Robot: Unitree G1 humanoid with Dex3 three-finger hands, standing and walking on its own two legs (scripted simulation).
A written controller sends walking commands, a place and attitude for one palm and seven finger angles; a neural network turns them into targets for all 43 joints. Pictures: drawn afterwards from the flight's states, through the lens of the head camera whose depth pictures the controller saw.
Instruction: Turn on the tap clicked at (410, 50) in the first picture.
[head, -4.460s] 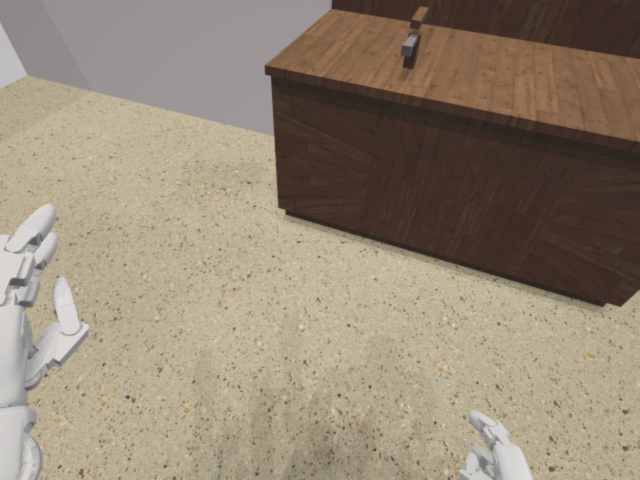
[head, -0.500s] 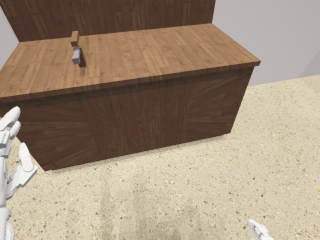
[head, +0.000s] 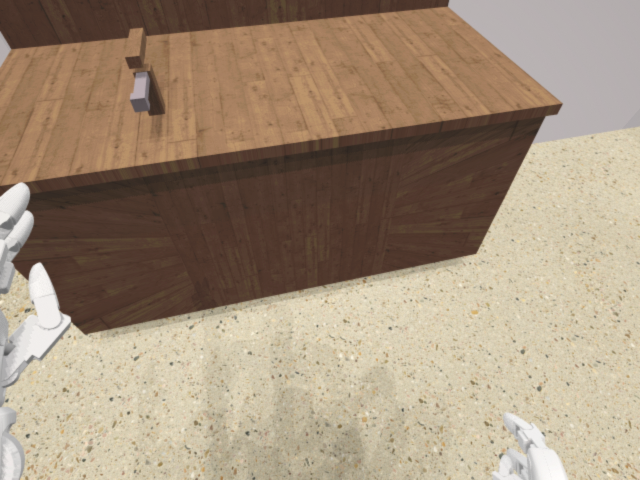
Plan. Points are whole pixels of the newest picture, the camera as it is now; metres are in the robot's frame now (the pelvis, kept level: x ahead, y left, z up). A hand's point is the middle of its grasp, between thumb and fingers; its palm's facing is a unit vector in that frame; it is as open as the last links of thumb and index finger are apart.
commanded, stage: take the last steps up to it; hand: left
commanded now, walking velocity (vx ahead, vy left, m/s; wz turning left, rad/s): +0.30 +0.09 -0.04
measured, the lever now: (140, 102) +0.75 +0.42 +0.06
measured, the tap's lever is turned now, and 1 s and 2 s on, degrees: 0 0 0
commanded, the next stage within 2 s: come to a stop and stand still in 1.06 s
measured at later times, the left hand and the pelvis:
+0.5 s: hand (114, 207) +0.35 +0.25 +0.18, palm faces +0.38 -0.81 -0.44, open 7.4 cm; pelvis +0.13 +0.02 +0.01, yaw -1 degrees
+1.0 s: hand (141, 139) +0.47 +0.27 +0.18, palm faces +0.39 -0.80 -0.45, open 7.4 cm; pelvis +0.24 +0.04 +0.00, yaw -2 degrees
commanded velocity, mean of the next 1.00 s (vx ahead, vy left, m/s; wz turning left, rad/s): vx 0.26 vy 0.07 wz -0.01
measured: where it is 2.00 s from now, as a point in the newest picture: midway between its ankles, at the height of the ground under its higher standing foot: (316, 454)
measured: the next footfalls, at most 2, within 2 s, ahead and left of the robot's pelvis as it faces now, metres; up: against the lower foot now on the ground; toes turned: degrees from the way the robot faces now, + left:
right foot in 0.26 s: +0.14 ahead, -0.09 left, +0.00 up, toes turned -10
left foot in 0.58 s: +0.27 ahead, +0.18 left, +0.00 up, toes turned +8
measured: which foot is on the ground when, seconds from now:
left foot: down 0.00-0.26, up 0.28-0.56, down 0.58-0.92, up 0.94-1.00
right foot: down 0.00-0.00, up 0.02-0.24, down 0.26-0.60, up 0.62-0.90, down 0.92-1.00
